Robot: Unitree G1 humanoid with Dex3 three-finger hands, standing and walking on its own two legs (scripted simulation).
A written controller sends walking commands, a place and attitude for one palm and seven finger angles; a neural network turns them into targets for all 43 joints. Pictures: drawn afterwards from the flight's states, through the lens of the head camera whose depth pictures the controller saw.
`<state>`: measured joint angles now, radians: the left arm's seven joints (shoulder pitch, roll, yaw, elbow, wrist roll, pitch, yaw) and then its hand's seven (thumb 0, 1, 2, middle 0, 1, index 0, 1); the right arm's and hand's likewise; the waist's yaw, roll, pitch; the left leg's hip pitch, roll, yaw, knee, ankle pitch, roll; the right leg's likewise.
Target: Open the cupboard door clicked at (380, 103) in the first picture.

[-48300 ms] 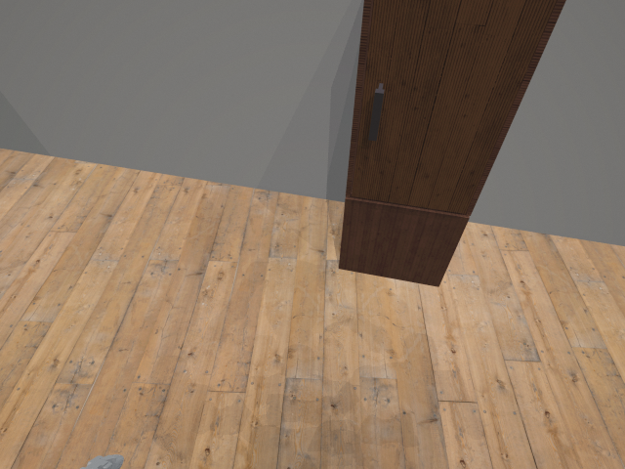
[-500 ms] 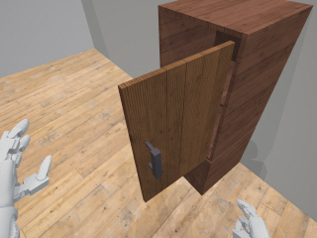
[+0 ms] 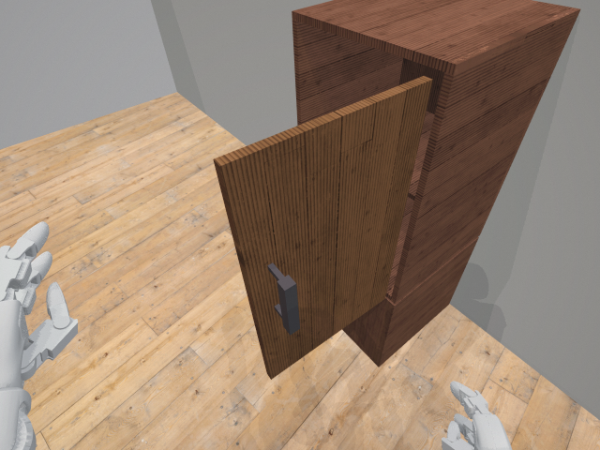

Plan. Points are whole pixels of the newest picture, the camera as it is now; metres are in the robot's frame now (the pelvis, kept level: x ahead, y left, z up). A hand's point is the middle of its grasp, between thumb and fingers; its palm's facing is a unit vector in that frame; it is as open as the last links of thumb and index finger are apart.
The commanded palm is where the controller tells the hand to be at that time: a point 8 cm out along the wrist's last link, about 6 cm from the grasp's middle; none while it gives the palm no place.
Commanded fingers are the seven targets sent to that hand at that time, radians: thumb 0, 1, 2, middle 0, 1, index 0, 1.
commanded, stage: step back with the hand held close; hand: left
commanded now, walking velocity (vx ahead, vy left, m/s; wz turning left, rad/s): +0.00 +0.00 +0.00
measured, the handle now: (282, 298) +0.36 +0.09 -0.03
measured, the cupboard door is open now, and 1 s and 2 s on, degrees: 87 87 87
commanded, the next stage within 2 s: stop stepping back and stand still in 1.26 s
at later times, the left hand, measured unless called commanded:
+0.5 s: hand (38, 350) +0.16 +0.28 +0.15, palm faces +0.37 -0.77 -0.52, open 7.4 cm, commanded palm +0.10 +0.32 +0.17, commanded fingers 0.00 0.90 0.90 -0.20 -0.30 -0.20 -0.30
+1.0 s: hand out of the picture +0.08 +0.29 +0.15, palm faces +0.43 -0.78 -0.46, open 7.4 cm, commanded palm +0.00 +0.33 +0.17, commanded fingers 0.00 0.90 0.90 -0.20 -0.30 -0.20 -0.30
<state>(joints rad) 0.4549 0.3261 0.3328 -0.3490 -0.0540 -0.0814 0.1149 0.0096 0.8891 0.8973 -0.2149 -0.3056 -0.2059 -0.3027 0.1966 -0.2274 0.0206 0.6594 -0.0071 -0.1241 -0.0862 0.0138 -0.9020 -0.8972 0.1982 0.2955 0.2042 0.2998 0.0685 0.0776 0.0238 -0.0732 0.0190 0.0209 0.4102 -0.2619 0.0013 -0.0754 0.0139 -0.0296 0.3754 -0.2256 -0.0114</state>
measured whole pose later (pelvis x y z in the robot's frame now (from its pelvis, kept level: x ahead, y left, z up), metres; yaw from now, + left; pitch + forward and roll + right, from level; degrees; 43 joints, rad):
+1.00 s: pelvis -0.13 +0.03 -0.02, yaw +1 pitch -1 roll -2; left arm 0.50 0.41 0.43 -0.52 -0.01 -0.23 0.17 0.01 0.89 0.90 -0.22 -0.31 -0.21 -0.30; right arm 0.20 -0.23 0.00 0.60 0.00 -0.08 -0.08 0.01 -0.90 -0.90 0.20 0.30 0.21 0.30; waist -0.02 -0.01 0.07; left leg -0.48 -0.01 0.01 0.67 -0.28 0.04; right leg -0.45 0.00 0.00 0.60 -0.20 0.02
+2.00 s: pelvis -0.28 +0.02 -0.01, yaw -2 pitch -1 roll +0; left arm 0.57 0.44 0.42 -0.46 -0.03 -0.20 0.16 0.01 0.89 0.90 -0.22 -0.31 -0.21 -0.30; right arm 0.24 -0.17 0.04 0.63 0.00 -0.15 -0.07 0.01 -0.90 -0.90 0.20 0.30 0.20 0.30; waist -0.02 -0.02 -0.01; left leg -0.25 0.03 0.05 0.50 -0.24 0.00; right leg -0.24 0.01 -0.04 0.50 -0.25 -0.02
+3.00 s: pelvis -0.27 +0.02 +0.00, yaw +0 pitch -2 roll +0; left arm 0.25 0.21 0.01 1.15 0.01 0.01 0.03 0.00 0.92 0.90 -0.20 -0.30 -0.20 -0.30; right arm 0.25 -0.19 0.00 1.14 -0.02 0.02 -0.02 0.01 -0.91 -0.90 0.20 0.30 0.20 0.30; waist 0.00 0.05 0.06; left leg -0.19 0.01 0.02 0.41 -0.19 -0.01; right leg -0.16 0.00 -0.07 0.41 -0.22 -0.03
